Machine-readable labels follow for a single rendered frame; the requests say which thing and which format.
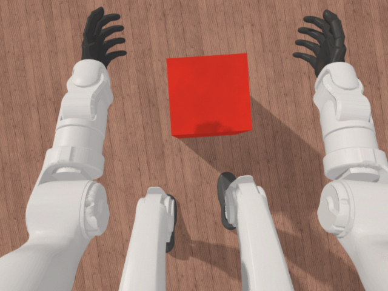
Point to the right robot upper arm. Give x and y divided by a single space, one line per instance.
356 212

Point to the carton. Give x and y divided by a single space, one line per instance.
209 95

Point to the robot right forearm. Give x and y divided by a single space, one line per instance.
348 131

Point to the robot left hand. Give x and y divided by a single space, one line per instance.
93 45

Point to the left robot upper arm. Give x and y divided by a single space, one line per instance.
63 216

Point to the robot right thigh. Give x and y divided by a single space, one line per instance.
263 265

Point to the left robot foot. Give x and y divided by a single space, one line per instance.
170 245

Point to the robot left forearm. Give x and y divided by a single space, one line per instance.
80 131

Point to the robot right hand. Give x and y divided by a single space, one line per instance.
331 46

